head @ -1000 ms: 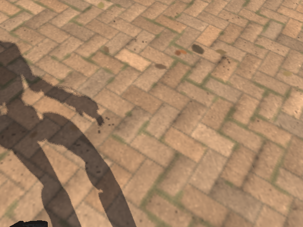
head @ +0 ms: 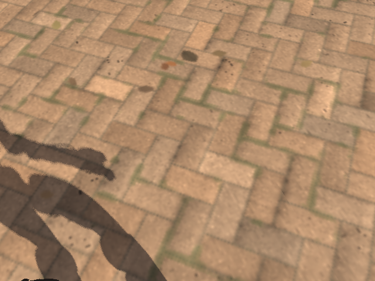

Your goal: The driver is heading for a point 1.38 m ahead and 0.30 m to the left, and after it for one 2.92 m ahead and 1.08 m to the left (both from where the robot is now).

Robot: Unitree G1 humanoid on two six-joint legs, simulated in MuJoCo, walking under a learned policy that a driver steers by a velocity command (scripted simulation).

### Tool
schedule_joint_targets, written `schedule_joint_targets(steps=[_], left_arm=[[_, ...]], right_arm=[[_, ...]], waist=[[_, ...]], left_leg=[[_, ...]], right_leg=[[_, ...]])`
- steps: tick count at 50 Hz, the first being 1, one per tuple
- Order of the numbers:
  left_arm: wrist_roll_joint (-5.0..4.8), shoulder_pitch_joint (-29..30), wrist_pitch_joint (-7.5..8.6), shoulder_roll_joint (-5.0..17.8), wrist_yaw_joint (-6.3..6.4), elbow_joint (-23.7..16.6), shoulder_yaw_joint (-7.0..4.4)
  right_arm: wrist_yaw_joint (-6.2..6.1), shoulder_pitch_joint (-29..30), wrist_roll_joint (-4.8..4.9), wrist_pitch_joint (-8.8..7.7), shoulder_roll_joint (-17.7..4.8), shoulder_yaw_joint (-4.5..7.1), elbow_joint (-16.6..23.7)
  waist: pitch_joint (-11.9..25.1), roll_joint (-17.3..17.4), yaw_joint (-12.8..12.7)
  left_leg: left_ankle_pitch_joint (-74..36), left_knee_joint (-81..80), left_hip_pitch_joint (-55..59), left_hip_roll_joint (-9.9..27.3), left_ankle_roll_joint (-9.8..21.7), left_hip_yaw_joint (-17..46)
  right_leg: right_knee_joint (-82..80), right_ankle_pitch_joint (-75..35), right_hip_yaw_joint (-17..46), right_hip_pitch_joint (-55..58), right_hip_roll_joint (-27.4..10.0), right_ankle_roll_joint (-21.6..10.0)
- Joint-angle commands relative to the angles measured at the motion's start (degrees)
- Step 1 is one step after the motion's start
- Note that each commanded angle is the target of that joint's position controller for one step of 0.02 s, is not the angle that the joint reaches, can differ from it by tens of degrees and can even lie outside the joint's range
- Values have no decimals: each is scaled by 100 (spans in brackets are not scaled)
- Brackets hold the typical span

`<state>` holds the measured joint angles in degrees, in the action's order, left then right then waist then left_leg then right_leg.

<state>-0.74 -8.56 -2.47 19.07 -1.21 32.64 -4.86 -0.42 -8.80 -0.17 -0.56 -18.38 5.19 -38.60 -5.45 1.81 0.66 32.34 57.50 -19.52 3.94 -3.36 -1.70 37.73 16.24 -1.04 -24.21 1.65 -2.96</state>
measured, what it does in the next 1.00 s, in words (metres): walks ahead, turning left: left foot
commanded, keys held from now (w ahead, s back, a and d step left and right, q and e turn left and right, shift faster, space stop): w+e+shift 0.02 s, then w+shift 0.06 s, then w+q+shift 0.76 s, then w+shift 0.04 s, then w+e+shift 0.12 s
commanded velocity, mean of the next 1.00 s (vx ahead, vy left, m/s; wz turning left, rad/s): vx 0.78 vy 0.00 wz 0.38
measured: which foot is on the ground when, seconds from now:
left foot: up 0.00-0.54, down 0.56-1.00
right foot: down 0.00-0.56, up 0.58-1.00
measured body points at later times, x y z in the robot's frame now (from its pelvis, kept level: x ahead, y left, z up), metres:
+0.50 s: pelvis +0.21 +0.05 +0.00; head +0.22 +0.07 +0.45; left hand +0.26 +0.35 -0.12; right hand +0.39 -0.20 -0.07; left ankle +0.35 +0.20 -0.69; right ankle +0.03 -0.10 -0.72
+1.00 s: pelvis +0.61 +0.22 +0.00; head +0.63 +0.25 +0.45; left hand +0.76 +0.53 -0.04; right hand +0.73 -0.05 -0.10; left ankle +0.37 +0.20 -0.72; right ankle +0.89 +0.20 -0.69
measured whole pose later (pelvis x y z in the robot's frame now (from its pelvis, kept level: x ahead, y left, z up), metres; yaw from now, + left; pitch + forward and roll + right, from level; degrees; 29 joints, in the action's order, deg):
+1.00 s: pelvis +0.61 +0.22 +0.00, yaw +27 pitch +2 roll -2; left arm -0.7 1.3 8.3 16.2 -2.2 32.0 -1.1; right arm -1.2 -26.2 1.0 -4.1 -16.8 1.9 -44.3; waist -2.0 -1.4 5.4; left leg 25.5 14.0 11.1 -4.5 7.2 14.0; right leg 25.7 -11.3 0.5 -37.6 0.7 0.3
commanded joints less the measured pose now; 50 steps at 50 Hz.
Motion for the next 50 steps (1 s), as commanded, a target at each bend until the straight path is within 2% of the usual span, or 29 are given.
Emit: schedule_joint_targets(steps=[1,2,3,4,6,8,10,16,19,24,25,26,27,28,29,30,31,32,33,34,35,37,39,41,43,44,47,48,50], left_arm=[[-134,-1009,326,1120,38,-153,-353],[-229,-739,337,946,57,-184,-261],[-172,-460,342,850,102,-220,-181],[-61,-344,364,815,154,-263,-134],[70,-380,456,617,216,-169,-37],[68,-561,545,702,205,-48,-31],[71,-722,629,786,174,46,-26],[94,-939,803,847,110,332,-27],[84,-914,807,817,108,462,-44],[67,-897,702,903,86,671,-140],[73,-830,661,962,87,679,-165],[88,-726,628,1074,100,658,-196],[96,-570,583,1152,130,630,-207],[117,-454,539,1106,173,568,-166],[212,-507,628,741,217,410,-21],[218,-1094,841,-322,114,43,284],[4,-484,1074,332,108,-82,247],[-214,87,1200,722,91,-211,138],[-155,216,1283,569,124,-250,210],[8,203,1311,442,152,-224,232],[63,-4,1254,431,134,-172,208],[109,-123,1094,477,96,-43,169],[197,210,991,449,90,-115,179],[243,878,1016,254,64,-325,240],[199,1329,1070,15,-2,-461,315],[161,1507,1110,-39,-31,-518,330],[12,1679,1179,147,-100,-517,246],[-29,1675,1175,231,-116,-516,207],[-106,1268,1155,528,-91,-463,59]], right_arm=[[57,423,100,-264,-670,89,763],[38,411,89,-276,-747,134,681],[34,378,58,-274,-808,158,651],[73,294,37,-299,-739,142,585],[132,-59,4,-383,-506,58,338],[133,28,49,-388,-350,-41,318],[121,163,124,-366,-347,-97,377],[174,312,248,-340,-371,-154,595],[257,295,260,-311,-282,-202,665],[421,512,285,-285,-183,-327,791],[438,459,296,-281,-227,-326,795],[430,232,292,-272,-356,-279,765],[400,-443,304,-256,-556,-161,610],[353,-1723,330,-229,-930,65,261],[253,-3003,383,-175,-1501,312,-84],[234,-2595,349,-195,-2115,348,-60],[277,-2544,265,-317,-1538,173,321],[287,-2505,178,-411,-1234,123,274],[289,-2301,131,-460,-1240,113,282],[282,-1862,75,-469,-1136,77,354],[264,-1525,-1,-483,-961,5,471],[199,-1249,63,-463,-689,-83,515],[104,-1330,160,-461,-601,-124,406],[-15,-1439,176,-418,-594,-135,240],[-84,-1612,191,-374,-634,-117,51],[-87,-1757,211,-388,-652,-102,-55],[-105,-1953,206,-438,-580,-124,-392],[-116,-1982,165,-412,-573,-126,-479],[-111,-1932,-5,-363,-760,-86,-560]], waist=[[1554,-669,-475],[1180,-533,-329],[921,-734,-208],[834,-904,-148],[896,-935,-121],[733,-1020,-257],[538,-1083,-381],[4,-804,-506],[-98,-668,-442],[-311,-494,-444],[-292,-472,-379],[-95,-548,-220],[373,-621,196],[1125,-515,879],[1569,297,1378],[1875,2442,358],[2462,1543,731],[1678,730,809],[1316,-29,612],[1000,-398,318],[896,-175,39],[446,9,-131],[-18,-137,-88],[-269,-1,96],[-197,170,313],[-152,202,450],[-153,478,590],[-147,508,550],[271,729,242]], left_leg=[[-174,1261,-2458,-165,228,945],[-471,764,-2355,-44,284,816],[-791,391,-2065,-9,274,750],[-1158,278,-1789,-63,234,613],[-1871,-131,-1592,-36,139,340],[-2381,-663,-1566,45,77,252],[-2642,-953,-1702,107,75,243],[-2865,-1060,-2836,250,192,571],[-2870,-1026,-3141,392,267,569],[-2485,-1282,-2832,478,584,58],[-2270,-1375,-2493,367,700,-142],[-2004,-1352,-1886,96,834,-450],[-1904,-1283,-837,-322,968,-799],[-1883,-1319,887,-858,1165,-1027],[-1718,-1462,2868,-707,1392,-73],[1330,-3264,3880,595,2302,3693],[2146,-4428,4183,1120,2321,5410],[1635,-4561,3844,1226,2115,5223],[850,-4397,3132,1105,2054,4698],[94,-4257,2265,919,2024,4110],[-283,-4258,1670,677,2063,3734],[-759,-4552,1122,370,2135,3109],[-1671,-4725,623,117,2064,2525],[-2565,-4690,245,-199,1903,2062],[-2717,-4719,47,-333,1681,1811],[-2668,-4838,-16,-256,1620,1836],[-3042,-4875,1051,104,1476,1721],[-3650,-4741,1642,192,1399,1613],[-6527,-3986,2645,362,1250,1427]], right_leg=[[-2191,1160,3537,2857,-1795,-1566],[-2440,2229,3448,2392,-1687,-1319],[-2572,2405,3237,1902,-1543,-1213],[-2647,2275,2966,1594,-1368,-1147],[-2687,1594,2295,1553,-1203,-1024],[-2749,1393,1897,1465,-1171,-931],[-2897,1514,1769,1438,-1330,-906],[-3204,1240,1298,2169,-1941,-859],[-3302,820,791,2619,-2069,-737],[-3243,-97,-323,2900,-1942,-488],[-3075,-636,-564,2825,-1861,-441],[-2643,-2057,-770,2721,-1779,-397],[-1626,-3971,-1040,2527,-1654,-307],[66,-5421,-1257,1995,-1393,-149],[2255,-4029,-1032,365,-1138,185],[4467,1364,-239,-1859,99,495],[4928,1232,925,-2328,72,257],[4816,690,914,-2865,-131,94],[4379,365,882,-2687,-389,14],[3830,33,914,-2258,-593,15],[3558,-177,1035,-1816,-690,39],[2942,-300,971,-1629,-722,213],[2099,-709,675,-1611,-600,443],[969,-1625,411,-1375,-338,657],[5,-2390,135,-834,-100,721],[-372,-2776,89,-445,-42,682],[-1142,-3455,174,-366,-142,441],[-1306,-3225,89,-560,-109,344],[-1149,-2315,-342,-377,222,88]])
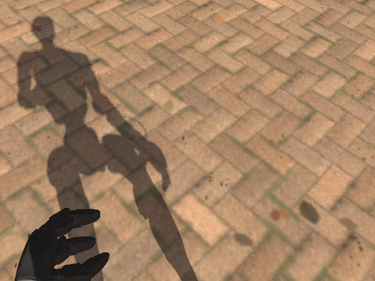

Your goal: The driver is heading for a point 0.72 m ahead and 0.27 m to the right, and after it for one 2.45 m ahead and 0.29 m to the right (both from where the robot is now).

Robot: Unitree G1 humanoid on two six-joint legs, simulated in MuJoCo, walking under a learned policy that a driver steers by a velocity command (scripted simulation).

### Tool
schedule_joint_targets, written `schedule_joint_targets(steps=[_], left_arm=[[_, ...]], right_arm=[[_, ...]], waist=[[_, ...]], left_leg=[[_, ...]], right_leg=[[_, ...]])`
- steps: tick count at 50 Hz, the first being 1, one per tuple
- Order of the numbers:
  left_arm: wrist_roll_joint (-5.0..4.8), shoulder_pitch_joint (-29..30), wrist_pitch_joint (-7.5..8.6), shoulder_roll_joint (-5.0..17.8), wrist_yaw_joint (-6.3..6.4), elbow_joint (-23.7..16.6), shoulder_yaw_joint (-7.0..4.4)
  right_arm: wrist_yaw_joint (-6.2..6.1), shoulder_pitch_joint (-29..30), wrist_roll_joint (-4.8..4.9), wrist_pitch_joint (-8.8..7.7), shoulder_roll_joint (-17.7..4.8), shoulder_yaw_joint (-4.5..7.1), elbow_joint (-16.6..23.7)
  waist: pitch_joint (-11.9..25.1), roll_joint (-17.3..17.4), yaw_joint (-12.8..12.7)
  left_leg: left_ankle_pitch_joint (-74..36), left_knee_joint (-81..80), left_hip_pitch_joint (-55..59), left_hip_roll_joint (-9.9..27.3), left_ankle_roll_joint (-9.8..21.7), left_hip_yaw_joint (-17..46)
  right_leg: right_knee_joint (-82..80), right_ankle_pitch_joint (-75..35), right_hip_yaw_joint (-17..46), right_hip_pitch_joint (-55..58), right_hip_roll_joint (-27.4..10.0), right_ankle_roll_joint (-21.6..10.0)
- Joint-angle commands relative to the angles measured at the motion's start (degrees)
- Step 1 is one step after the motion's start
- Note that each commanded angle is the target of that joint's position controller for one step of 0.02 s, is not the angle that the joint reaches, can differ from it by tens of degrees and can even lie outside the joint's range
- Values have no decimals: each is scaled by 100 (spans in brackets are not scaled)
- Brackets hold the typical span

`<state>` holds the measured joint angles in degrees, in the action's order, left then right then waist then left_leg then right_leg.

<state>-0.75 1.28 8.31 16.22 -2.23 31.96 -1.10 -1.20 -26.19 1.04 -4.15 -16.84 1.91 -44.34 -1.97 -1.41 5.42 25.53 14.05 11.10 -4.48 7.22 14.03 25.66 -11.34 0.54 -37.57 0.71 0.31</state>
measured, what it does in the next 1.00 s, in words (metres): walks ahead, turning right: right foot, then left foot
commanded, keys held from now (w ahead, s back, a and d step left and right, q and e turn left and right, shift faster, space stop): w+e+shift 0.66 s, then q+shift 0.34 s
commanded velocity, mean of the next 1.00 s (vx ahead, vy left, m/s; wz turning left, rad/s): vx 0.83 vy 0.00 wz -0.42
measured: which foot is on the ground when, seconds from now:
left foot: down 0.00-0.04, up 0.06-0.46, down 0.48-0.90, up 0.92-1.00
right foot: up 0.00-0.04, down 0.06-0.50, up 0.52-0.86, down 0.88-1.00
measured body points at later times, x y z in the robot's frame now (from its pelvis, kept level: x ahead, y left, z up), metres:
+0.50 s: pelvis +0.49 -0.03 -0.01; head +0.51 -0.04 +0.44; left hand +0.51 +0.25 -0.13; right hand +0.73 -0.31 -0.01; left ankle +0.69 +0.07 -0.72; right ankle +0.25 -0.10 -0.71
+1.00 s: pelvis +0.81 -0.20 +0.00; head +0.84 -0.23 +0.45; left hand +1.13 -0.12 -0.06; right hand +0.69 -0.46 -0.13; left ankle +0.78 +0.02 -0.63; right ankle +0.87 -0.34 -0.72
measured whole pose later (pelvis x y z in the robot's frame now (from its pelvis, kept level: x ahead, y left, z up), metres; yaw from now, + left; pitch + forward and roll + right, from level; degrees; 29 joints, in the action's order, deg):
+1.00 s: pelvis +0.81 -0.20 +0.00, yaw -27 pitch +1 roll +2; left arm 1.7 -1.0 3.1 14.5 -1.7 34.5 0.1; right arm -0.6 -20.9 1.9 -2.4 -17.8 2.4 -46.9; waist -5.5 -0.1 4.4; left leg 32.3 68.4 -19.2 0.9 -4.3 4.9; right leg 34.2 6.5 -2.6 -28.1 -1.8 -1.8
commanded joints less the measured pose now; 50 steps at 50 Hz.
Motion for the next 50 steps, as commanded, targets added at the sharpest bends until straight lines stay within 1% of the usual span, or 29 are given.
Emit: schedule_joint_targets(steps=[1,2,3,4,5,6,7,8,12,16,21,23,24,25,26,27,29,31,33,36,38,40,43,44,45,46,47,49,50], left_arm=[[-191,-363,32,1018,52,-278,-426],[-255,-1527,-61,1151,110,-6,-492],[-198,-3074,-203,1179,160,354,-456],[-64,-3323,-163,1645,47,611,-553],[-59,-3496,-145,938,18,664,-476],[40,-3021,-157,693,76,607,-421],[97,-2896,-174,712,32,610,-413],[108,-2696,-150,692,-7,633,-393],[-103,-2436,-207,491,58,721,-319],[-162,-2479,-260,668,251,829,-386],[-290,-2993,-342,654,292,1117,-431],[-214,-2962,-435,736,274,1159,-469],[-64,-2672,-482,752,242,1010,-451],[191,-2741,-484,208,248,813,-281],[-300,-3627,-411,-327,230,584,-31],[-418,-3264,-465,209,324,752,-94],[-182,-1974,-505,492,310,552,-179],[-125,-1691,-582,332,211,362,-216],[-226,-1599,-734,79,159,196,-160],[-5,-1134,-634,-64,106,-101,-25],[106,-1002,-422,-19,-45,-8,18],[119,-607,-304,213,-147,-99,-49],[240,-1456,-283,890,-54,188,-330],[346,-1931,-315,1102,33,296,-408],[491,-2290,-379,1569,153,285,-449],[557,-2223,-443,1455,133,48,-349],[369,-1846,-535,1236,114,-48,-344],[141,-1247,-545,807,106,161,-242],[145,-972,-537,633,103,209,-209]], right_arm=[[-20,-119,-289,49,-1055,274,-9],[-14,266,-387,113,-1137,290,42],[-40,680,-464,144,-961,210,206],[38,-555,-285,54,-24,-17,342],[121,-170,-52,-121,-457,-78,338],[184,827,105,-288,-800,-7,609],[203,1641,-32,-421,-751,-76,837],[225,1899,-97,-508,-597,-85,955],[217,1747,-268,-496,-414,-117,986],[264,3066,-277,-566,-101,-252,1523],[135,3295,-14,-530,-503,37,1696],[70,2587,39,-553,-821,266,1635],[24,1400,77,-520,-943,359,1473],[-47,-16,89,-416,-1303,461,1261],[106,-52,-25,-376,-1631,479,1002],[117,273,-45,-304,-950,410,1162],[86,647,-151,-211,-596,325,968],[86,991,-275,-226,-350,264,739],[134,1178,-124,-257,-159,238,557],[159,1407,-36,-325,-489,280,389],[145,1429,-13,-339,-820,343,319],[171,950,121,-332,-1275,441,88],[147,778,119,-207,-1417,434,-38],[134,670,89,-188,-1242,362,-9],[158,208,-136,-154,-552,137,119],[137,-916,50,-97,-395,30,-103],[110,-607,137,-14,-1035,217,-105],[-23,146,111,185,-874,239,104],[-74,31,64,337,-780,263,63]], waist=[[390,1270,-623],[944,1341,-1291],[1770,918,-1931],[2578,-2077,-938],[2541,-1973,-1327],[1428,-1038,-1370],[864,133,-1314],[366,448,-999],[-119,149,-410],[-704,14,-796],[-353,-262,-940],[215,-351,-423],[1069,-416,233],[2185,410,581],[3098,3324,-112],[2183,2294,106],[591,398,141],[90,479,-249],[-87,641,-454],[-637,262,-700],[-473,81,-667],[-373,181,-590],[431,360,-1259],[832,400,-1517],[1756,-910,-1327],[3379,-1643,-1054],[3224,-850,-1075],[1576,-244,-767],[1230,-338,-527]], left_leg=[[-7466,1250,-120,1283,160,-242],[-8545,2575,-299,1276,78,-507],[-7589,4519,-1709,1216,37,-492],[-1221,7315,-4393,-33,-657,-587],[-111,7413,-5153,-121,-522,-406],[-454,7192,-5555,267,-349,-210],[-564,6629,-5188,365,-200,-347],[-587,6166,-5165,396,-222,-400],[-728,4679,-4855,670,-571,-552],[-2564,2376,-3696,447,-913,-988],[-3364,1375,-2424,286,-1020,-718],[-2537,1300,-1746,235,-832,-843],[-2079,1724,-417,666,-602,-647],[-819,2068,1311,1733,-324,485],[1427,690,2445,3201,702,4071],[2566,234,1767,2827,444,4069],[183,215,92,2350,133,1910],[-1020,53,-1037,2045,149,780],[-1401,-166,-1450,2006,107,70],[-3761,-425,-2370,1878,288,-685],[-4230,-573,-2886,1415,173,-1326],[-4484,-639,-2458,1610,205,-1085],[-5630,985,-1618,1454,-237,-1123],[-5078,2023,-2182,1148,-517,-1163],[-800,4377,-3454,442,-928,-1389],[1579,6219,-4008,65,-1058,-459],[1331,6508,-4074,364,-1089,-269],[739,6078,-4744,811,-1221,-881],[499,5979,-4511,972,-1305,-951]], right_leg=[[332,931,-644,1496,467,-410],[371,987,-714,2546,408,-585],[1111,1528,107,4706,-239,-837],[573,3664,3719,6945,-1620,-2250],[-880,4910,5419,7061,-1684,-2182],[-939,4639,4657,6259,-1569,-1902],[-1102,3757,4060,5194,-1246,-1686],[-1188,3106,3727,4479,-1035,-1764],[-1523,2087,2949,3266,-564,-1902],[-1852,2194,2306,1403,-156,-1523],[-1201,2144,2591,1978,-267,-1010],[178,251,2453,2618,-173,-733],[1578,-82,2271,2236,-92,-546],[3580,1736,1795,1284,254,-471],[5476,4197,1231,-427,484,-280],[5891,3725,1058,-1080,-101,-282],[5678,3131,624,-1093,-478,-296],[5208,2972,675,-653,-873,-333],[5011,3085,604,-708,-1105,-351],[3467,2537,588,-296,-869,-194],[1807,1189,60,1063,-457,-223],[1099,596,-7,1630,-189,-294],[344,192,1,2908,87,-543],[406,-817,122,3999,-214,-592],[1118,-3940,1450,5631,-1892,-1056],[964,-4289,3067,6401,-3055,-1917],[615,-3327,2637,5624,-2644,-1783],[136,-2152,1533,4222,-2158,-1500],[-166,-1636,1138,3513,-1990,-1459]])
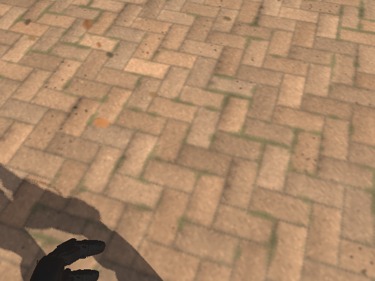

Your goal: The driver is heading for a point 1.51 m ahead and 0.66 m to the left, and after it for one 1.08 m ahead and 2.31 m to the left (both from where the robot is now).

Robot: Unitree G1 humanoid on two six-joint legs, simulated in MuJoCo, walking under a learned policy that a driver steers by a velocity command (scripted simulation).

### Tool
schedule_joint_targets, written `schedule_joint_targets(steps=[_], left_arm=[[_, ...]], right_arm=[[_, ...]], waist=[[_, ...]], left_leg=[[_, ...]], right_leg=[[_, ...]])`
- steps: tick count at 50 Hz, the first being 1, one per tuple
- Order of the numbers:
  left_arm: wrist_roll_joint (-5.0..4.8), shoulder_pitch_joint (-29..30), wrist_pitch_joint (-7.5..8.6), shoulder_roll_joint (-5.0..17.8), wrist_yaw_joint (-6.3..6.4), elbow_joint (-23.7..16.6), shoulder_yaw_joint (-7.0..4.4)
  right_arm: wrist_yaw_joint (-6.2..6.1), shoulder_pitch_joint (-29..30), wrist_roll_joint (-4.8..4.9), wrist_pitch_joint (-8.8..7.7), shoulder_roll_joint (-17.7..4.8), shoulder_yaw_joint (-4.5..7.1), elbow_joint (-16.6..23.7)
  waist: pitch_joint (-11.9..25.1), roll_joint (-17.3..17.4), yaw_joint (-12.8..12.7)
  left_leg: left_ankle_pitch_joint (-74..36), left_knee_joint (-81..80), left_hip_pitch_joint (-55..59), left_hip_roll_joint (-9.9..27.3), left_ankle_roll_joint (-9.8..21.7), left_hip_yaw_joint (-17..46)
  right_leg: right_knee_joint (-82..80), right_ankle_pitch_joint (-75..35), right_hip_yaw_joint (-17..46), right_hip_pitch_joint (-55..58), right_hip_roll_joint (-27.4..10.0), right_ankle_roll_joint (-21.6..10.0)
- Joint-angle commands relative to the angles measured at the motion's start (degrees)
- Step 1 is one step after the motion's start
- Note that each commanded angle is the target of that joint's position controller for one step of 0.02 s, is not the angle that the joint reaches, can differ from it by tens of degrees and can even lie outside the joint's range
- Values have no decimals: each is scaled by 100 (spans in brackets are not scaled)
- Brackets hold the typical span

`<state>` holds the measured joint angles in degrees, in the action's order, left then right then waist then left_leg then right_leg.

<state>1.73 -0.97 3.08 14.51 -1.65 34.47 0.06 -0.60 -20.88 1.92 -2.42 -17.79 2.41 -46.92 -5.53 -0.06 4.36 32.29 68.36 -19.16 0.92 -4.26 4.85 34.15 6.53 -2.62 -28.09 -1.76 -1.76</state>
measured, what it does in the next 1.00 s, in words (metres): walks ahead, turning left: left foot, then right foot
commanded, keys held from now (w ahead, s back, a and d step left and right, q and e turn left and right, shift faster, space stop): q+shift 0.66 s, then shift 0.14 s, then e+shift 0.20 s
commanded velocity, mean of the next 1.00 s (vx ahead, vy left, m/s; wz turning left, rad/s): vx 0.06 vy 0.00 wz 0.65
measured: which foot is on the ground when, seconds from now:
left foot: up 0.00-0.30, down 0.32-0.80, up 0.82-1.00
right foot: down 0.00-0.32, up 0.34-0.78, down 0.80-1.00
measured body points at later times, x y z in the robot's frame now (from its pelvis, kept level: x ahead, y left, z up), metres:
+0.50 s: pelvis +0.09 +0.05 +0.02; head +0.12 +0.10 +0.46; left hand +0.15 +0.39 -0.09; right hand +0.34 -0.17 -0.05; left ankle +0.10 +0.14 -0.72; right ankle +0.16 -0.10 -0.64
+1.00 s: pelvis +0.14 +0.02 +0.02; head +0.18 +0.02 +0.47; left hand +0.05 +0.30 -0.08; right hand +0.46 -0.06 -0.07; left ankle +0.03 +0.12 -0.69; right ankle +0.24 -0.05 -0.72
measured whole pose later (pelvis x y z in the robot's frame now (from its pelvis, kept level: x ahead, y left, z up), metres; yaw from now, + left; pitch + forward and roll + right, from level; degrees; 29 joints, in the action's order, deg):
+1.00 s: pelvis +0.14 +0.02 +0.02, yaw +39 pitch +1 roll +1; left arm -0.7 -10.3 -0.8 15.2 -0.1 45.0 -2.9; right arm -1.5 -7.8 -0.5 1.8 -17.1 3.2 -33.7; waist -2.7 1.4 -2.7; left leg 27.3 43.2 -18.2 -3.0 -5.6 8.2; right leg 26.9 11.3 8.0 -16.0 3.0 -0.9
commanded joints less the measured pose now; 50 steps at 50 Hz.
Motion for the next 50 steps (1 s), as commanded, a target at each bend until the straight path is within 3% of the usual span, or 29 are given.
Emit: schedule_joint_targets(steps=[1,2,4,7,9,12,14,15,16,17,18,19,20,21,22,24,28,33,36,39,40,41,42,43,44,45,46,48,50], left_arm=[[-32,-521,-6,800,44,-14,-349],[20,-286,16,753,60,-18,-363],[39,3,53,754,137,57,-400],[-10,58,30,859,286,203,-477],[-78,139,-30,937,323,256,-518],[-216,67,-127,1110,255,370,-610],[-305,75,-205,1175,216,451,-657],[-352,-3,-246,1103,203,524,-656],[-361,-311,-296,910,170,675,-635],[-150,-572,-349,757,153,619,-602],[4,-74,-366,725,226,273,-564],[-59,199,-369,920,272,262,-609],[-154,254,-341,881,305,240,-615],[-122,147,-317,921,351,359,-641],[-76,109,-291,995,377,382,-669],[-98,27,-240,922,326,473,-663],[-183,110,-226,692,274,545,-573],[-222,66,-200,810,201,601,-600],[-216,-170,-140,906,143,677,-617],[-168,-524,-94,924,82,750,-641],[-90,-522,-110,1142,103,699,-681],[6,-227,-166,1523,138,586,-696],[128,-345,-138,1252,142,606,-622],[54,-148,-100,938,143,539,-504],[-39,39,-92,660,136,552,-394],[-134,89,-112,626,125,570,-347],[-219,42,-167,785,133,592,-382],[-291,-425,-329,1382,184,625,-606],[-296,-771,-412,1542,220,609,-702]], right_arm=[[-151,-690,-25,318,-552,217,318],[-179,-754,-21,428,-424,223,349],[-216,-440,-56,541,-380,261,581],[-106,57,-108,552,-308,249,863],[14,263,-105,577,-331,259,975],[148,551,-89,695,-531,337,1200],[196,599,-99,734,-583,397,1310],[172,509,-126,731,-633,449,1302],[104,228,-190,713,-880,564,1234],[-25,83,-158,660,-1689,771,1338],[14,210,-357,458,-1877,727,1538],[103,218,-345,283,-1675,699,1536],[97,375,-254,184,-1557,663,1524],[54,649,-130,183,-1340,611,1579],[-22,937,-71,237,-1190,555,1669],[-142,1066,-141,318,-1049,495,1827],[-233,917,-110,401,-1173,556,1895],[-197,1046,-124,495,-1195,583,2019],[-149,1152,-152,521,-1083,528,2068],[-109,1270,-99,547,-932,433,2050],[-96,1019,-126,544,-739,368,1998],[-89,632,-191,511,-507,280,1985],[-124,868,-274,434,-849,372,2025],[-140,863,-269,411,-1007,420,1883],[-127,889,-316,421,-824,368,1756],[-114,932,-389,437,-602,307,1703],[-96,1048,-397,413,-467,262,1711],[-102,1419,-277,322,-399,244,1755],[-139,1472,-140,267,-420,274,1723]], waist=[[1423,-687,-216],[1328,-743,-100],[1068,-646,-36],[1078,-501,-131],[1071,-515,-166],[948,-505,-243],[884,-432,-172],[872,-278,-128],[792,289,-90],[517,2127,-264],[801,2121,-259],[1024,1226,-88],[957,902,-220],[967,526,-371],[1000,569,-482],[1287,648,-544],[1358,578,-432],[1190,942,-354],[1333,1102,-302],[1277,949,-487],[1273,341,-371],[1044,-1120,26],[895,-1441,-202],[815,-927,-175],[781,-667,-122],[746,-703,-117],[612,-790,-210],[515,-870,-495],[739,-971,-637]], left_leg=[[-388,582,-1039,512,-224,-106],[-508,607,-859,532,-273,-194],[-824,123,-911,664,-274,-237],[-1817,-1004,-691,786,-80,-320],[-2169,-1622,-386,721,65,-479],[-1881,-2221,-276,635,283,-725],[-1787,-2844,-62,501,489,-926],[-1999,-3248,214,352,641,-986],[-2734,-3836,623,294,896,-629],[-5361,-4531,1188,1392,1523,1290],[-4454,-4893,1293,1840,2475,3014],[-3799,-5097,1437,1821,2444,2716],[-3416,-5111,1430,1606,2173,2421],[-3189,-5012,1435,1411,1888,2149],[-3243,-4946,1275,1286,1740,1964],[-3728,-4828,1189,1026,1635,1733],[-3427,-4719,1256,797,1620,1947],[-2615,-4712,840,600,1532,2508],[-3065,-4457,895,612,1496,2609],[-3045,-4066,560,346,1272,2538],[-1935,-3527,207,-10,1002,2185],[-133,-2543,-467,-954,610,1085],[507,-1402,-686,-891,281,928],[170,-983,-533,-670,154,1112],[-140,-1150,-328,-521,21,1050],[-347,-1457,-313,-316,-111,728],[-523,-1836,-367,-219,-198,472],[-476,-2548,-293,-448,-220,17],[-472,-3022,-286,-600,-175,48]], right_leg=[[-1368,-2916,1165,1848,-1691,-1234],[-1634,-2483,938,1419,-1717,-1310],[-1946,-1826,500,1035,-1768,-1326],[-2029,-1252,-67,1162,-1718,-1223],[-1996,-1057,-366,1255,-1725,-1134],[-1771,-781,-499,1654,-1921,-976],[-1357,-607,-624,1834,-1958,-725],[-928,-325,-779,1788,-1816,-489],[-17,309,-1012,1530,-1433,-137],[1900,2564,-1424,166,-562,458],[3192,3397,-177,-1048,245,680],[3632,3067,450,-1327,223,551],[3522,2492,674,-1438,175,392],[3318,2040,799,-1453,59,333],[3056,1723,883,-1295,36,334],[2834,1340,878,-873,221,413],[1627,1128,992,-628,508,618],[727,1087,1133,-45,653,618],[282,1122,1039,434,520,516],[-1024,193,833,1436,331,274],[-1419,-132,1472,1872,-361,16],[-1730,-1065,2698,1992,-1335,-658],[-1930,-991,3712,1463,-1919,-1465],[-1846,-596,3437,1295,-1729,-1439],[-1808,-118,2901,1241,-1293,-1116],[-1794,211,2651,1369,-992,-889],[-1710,0,2579,1485,-804,-821],[-1493,-567,2505,1694,-495,-785],[-1436,-723,2936,2201,-573,-864]])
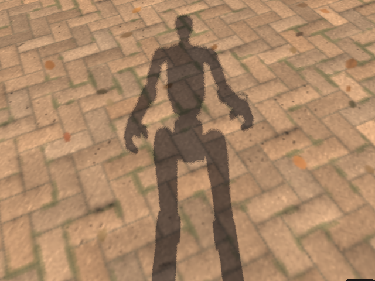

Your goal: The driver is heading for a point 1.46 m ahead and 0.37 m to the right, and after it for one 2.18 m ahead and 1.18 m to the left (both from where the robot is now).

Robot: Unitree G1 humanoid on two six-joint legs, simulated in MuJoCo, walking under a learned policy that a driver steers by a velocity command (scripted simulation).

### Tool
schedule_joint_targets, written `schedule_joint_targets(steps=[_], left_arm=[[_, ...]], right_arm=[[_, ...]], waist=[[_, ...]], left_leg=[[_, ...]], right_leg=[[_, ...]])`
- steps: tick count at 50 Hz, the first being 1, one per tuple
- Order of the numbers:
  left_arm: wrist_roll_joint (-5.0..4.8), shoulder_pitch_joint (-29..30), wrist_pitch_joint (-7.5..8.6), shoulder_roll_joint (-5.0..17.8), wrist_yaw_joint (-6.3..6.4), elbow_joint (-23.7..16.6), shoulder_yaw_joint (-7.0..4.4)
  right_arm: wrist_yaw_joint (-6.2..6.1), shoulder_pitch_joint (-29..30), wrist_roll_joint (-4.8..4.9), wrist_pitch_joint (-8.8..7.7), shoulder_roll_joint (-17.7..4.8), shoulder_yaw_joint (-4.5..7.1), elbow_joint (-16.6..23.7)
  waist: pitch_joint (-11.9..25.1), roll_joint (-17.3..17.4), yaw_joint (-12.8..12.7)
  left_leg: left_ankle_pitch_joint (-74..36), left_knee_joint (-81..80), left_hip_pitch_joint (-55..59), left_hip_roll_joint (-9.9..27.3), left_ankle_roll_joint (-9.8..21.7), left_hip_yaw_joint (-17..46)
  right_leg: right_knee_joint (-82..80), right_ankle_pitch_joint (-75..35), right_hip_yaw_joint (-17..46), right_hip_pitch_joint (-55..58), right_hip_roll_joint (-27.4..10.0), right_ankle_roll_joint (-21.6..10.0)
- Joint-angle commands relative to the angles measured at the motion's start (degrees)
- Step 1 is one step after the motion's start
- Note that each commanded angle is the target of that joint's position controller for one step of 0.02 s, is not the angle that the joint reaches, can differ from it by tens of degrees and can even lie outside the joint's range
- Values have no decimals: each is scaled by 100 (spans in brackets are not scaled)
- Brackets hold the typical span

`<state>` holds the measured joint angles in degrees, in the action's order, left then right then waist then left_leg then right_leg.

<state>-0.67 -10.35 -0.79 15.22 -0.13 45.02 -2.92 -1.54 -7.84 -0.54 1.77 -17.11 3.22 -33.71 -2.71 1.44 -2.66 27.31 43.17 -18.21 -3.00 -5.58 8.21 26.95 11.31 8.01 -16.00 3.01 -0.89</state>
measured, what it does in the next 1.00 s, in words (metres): steps on the spot, turning right: left foot, then right foot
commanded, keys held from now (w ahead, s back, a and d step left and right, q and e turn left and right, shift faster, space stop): e+shift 0.52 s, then shift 0.08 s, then q+shift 0.14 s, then w+q+shift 0.26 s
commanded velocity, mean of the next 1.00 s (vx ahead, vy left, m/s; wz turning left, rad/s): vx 0.11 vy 0.00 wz -0.35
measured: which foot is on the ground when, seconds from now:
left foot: up 0.00-0.10, down 0.12-0.52, up 0.54-1.00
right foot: down 0.00-0.14, up 0.16-0.50, down 0.52-1.00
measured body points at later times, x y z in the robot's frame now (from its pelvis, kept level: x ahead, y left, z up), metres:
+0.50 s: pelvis -0.01 -0.01 -0.01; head +0.04 -0.04 +0.44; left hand +0.27 +0.17 -0.09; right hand +0.00 -0.33 -0.11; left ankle -0.02 +0.14 -0.74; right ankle -0.03 -0.13 -0.73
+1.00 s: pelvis +0.06 -0.05 +0.01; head +0.06 -0.04 +0.46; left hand +0.27 +0.16 -0.10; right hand +0.04 -0.36 -0.09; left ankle +0.17 +0.08 -0.67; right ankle -0.04 -0.13 -0.74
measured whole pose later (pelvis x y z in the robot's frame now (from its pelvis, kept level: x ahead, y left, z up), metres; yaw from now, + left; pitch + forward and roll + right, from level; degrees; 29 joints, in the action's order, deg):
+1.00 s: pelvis +0.06 -0.05 +0.01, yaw -21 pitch +2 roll -1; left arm 0.2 -14.2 3.9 16.3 1.1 43.5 -3.8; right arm 0.2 -16.9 2.1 -0.1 -17.3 4.6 -41.6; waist 2.0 -1.1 -0.2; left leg 12.5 57.4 -34.6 6.6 -2.3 1.2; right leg 14.8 13.6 -11.0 -2.8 -1.4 -1.3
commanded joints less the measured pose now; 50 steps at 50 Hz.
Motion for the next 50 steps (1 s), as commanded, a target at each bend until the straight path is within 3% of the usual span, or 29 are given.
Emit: schedule_joint_targets(steps=[1,5,6,7,8,9,10,11,12,14,18,21,23,25,26,27,28,29,30,31,32,34,36,37,39,40,43,46,50], left_arm=[[-79,161,-43,1433,79,-483,-417],[-253,407,-125,1267,158,-656,-471],[-273,407,-140,1162,193,-704,-457],[-227,323,-145,922,196,-743,-398],[-202,283,-94,739,167,-943,-359],[-111,-23,-52,1165,146,-787,-497],[-133,-148,-72,1371,114,-662,-585],[-132,-243,-144,1271,114,-586,-590],[-99,-262,-202,1128,104,-601,-547],[-116,29,-232,850,23,-804,-416],[-123,579,-197,700,-153,-1283,-278],[-105,506,-241,770,-226,-1431,-290],[-110,418,-331,859,-240,-1481,-345],[-106,17,-399,971,-225,-1432,-456],[-76,-599,-395,1208,-136,-1264,-592],[-82,-1036,-359,1917,3,-1292,-776],[149,-645,-217,2304,10,-1560,-741],[154,-590,-86,1697,-64,-1552,-583],[107,-368,-9,1484,-43,-1436,-480],[11,-5,-2,1239,10,-1400,-402],[-22,320,-13,1053,59,-1413,-307],[142,623,25,723,119,-1364,-124],[244,670,102,394,123,-1171,9],[272,652,121,440,123,-1099,0],[182,62,127,1249,116,-889,-279],[151,-60,166,1354,110,-820,-318],[56,-277,372,1110,135,-601,-296],[56,-240,538,957,159,-522,-299],[96,-200,604,1020,132,-481,-363]], right_arm=[[-58,120,155,-169,-503,210,359],[-14,-391,193,-279,-502,283,31],[-4,-592,184,-282,-612,335,-82],[-25,-713,109,-251,-821,392,-97],[17,-491,-117,-201,-1254,484,-109],[15,-17,-271,-230,-934,412,96],[-28,232,-241,-250,-634,314,187],[-69,403,-159,-268,-535,279,215],[-102,460,-31,-282,-496,264,171],[-144,233,3,-254,-570,277,81],[-133,-156,-42,-135,-859,375,-35],[-9,-34,56,-138,-1106,465,-43],[91,9,169,-207,-1133,497,-75],[142,106,278,-281,-1059,499,-120],[174,-61,286,-324,-889,459,-219],[189,-151,79,-376,-604,355,-64],[170,-80,-135,-407,-363,222,213],[132,345,-40,-350,-778,319,85],[82,456,90,-300,-807,322,114],[0,260,80,-238,-776,323,-57],[-53,80,24,-166,-805,327,-169],[-18,-425,39,-81,-666,285,-441],[15,-651,105,-50,-418,176,-589],[25,-501,119,-42,-360,124,-541],[68,-206,217,-73,-658,149,-367],[78,-91,277,-101,-809,191,-281],[80,-80,279,-209,-769,239,-265],[122,-255,262,-304,-582,253,-301],[240,-214,274,-310,-312,170,-166]], waist=[[527,-1227,78],[848,-1265,370],[999,-1163,414],[1087,-603,387],[726,1293,182],[618,1068,112],[589,661,25],[537,484,-50],[426,533,-29],[248,625,191],[324,641,560],[393,675,487],[429,752,421],[590,673,119],[883,258,-176],[1079,-1182,-252],[1853,-2079,2],[1884,-943,-415],[1316,-808,-200],[992,-463,23],[852,-612,165],[982,-811,396],[920,-832,441],[754,-886,337],[519,-1193,-90],[320,-1165,-153],[-92,-797,-123],[-62,-682,-2],[-108,-579,36]], left_leg=[[-53,-734,-343,-224,-3,-231],[-1161,-2321,692,-216,273,-234],[-1672,-2615,1435,55,387,-200],[-2111,-2600,2172,822,692,298],[-3416,-2631,2085,1932,1482,1518],[-4397,-2504,1795,2516,1912,1556],[-4652,-2422,1605,2345,1844,1055],[-4554,-2339,1532,2005,1657,551],[-4619,-2253,1635,1826,1551,222],[-4873,-2293,1622,1649,1598,-273],[-4591,-2319,1958,1862,1777,-563],[-4651,-2212,1683,1981,1682,-950],[-4666,-1946,1603,2039,1527,-1168],[-4818,-1143,1346,1954,1203,-1531],[-4614,-125,749,1659,843,-1833],[-1476,1566,-1055,1035,297,-1955],[1506,2979,-2211,232,46,-1074],[1271,3256,-2187,494,111,-417],[766,3022,-2146,615,247,-445],[290,2616,-2051,781,262,-505],[-124,2401,-1742,793,196,-595],[-758,2395,-875,737,61,-732],[-1062,1534,-398,818,-11,-700],[-1137,1062,-297,848,-3,-668],[-1029,1014,-953,757,109,-883],[-1005,996,-1456,838,203,-721],[-1057,1194,-2897,971,392,-253],[-1296,1460,-3341,1123,389,-274],[-1652,1430,-3163,1317,310,-571]], right_leg=[[-723,-1205,2059,1139,-1077,-966],[-506,-1362,2231,961,-873,-739],[-335,-1061,2057,448,-698,-524],[336,-133,1629,-413,-378,-263],[1201,1546,418,-1699,403,78],[2555,2291,251,-1897,32,330],[3274,2082,136,-1823,-115,412],[3625,1763,4,-1837,-167,509],[3860,1378,-80,-2089,-295,608],[3743,997,-458,-2286,-480,762],[2752,855,-824,-2152,-731,787],[2035,798,-1158,-1454,-681,593],[1544,732,-1342,-1028,-573,419],[675,345,-1461,-148,-350,126],[56,-446,-1249,990,-192,-173],[-266,-3266,584,2477,-1281,-778],[-306,-4018,2753,2697,-2736,-2228],[-548,-3213,2119,2269,-2609,-2162],[-631,-2429,1516,1712,-2274,-1784],[-680,-1767,1019,1338,-1937,-1404],[-714,-1774,649,952,-1748,-1244],[-831,-2121,-3,403,-1481,-1194],[-928,-1771,-544,266,-1300,-1068],[-988,-1391,-653,231,-1283,-1023],[-1642,1301,13,599,-1707,-1188],[-1895,2233,500,824,-2004,-1222],[-2214,2798,974,1839,-2503,-1183],[-2268,2339,335,2226,-2464,-992],[-2331,1800,-645,1887,-2347,-876]])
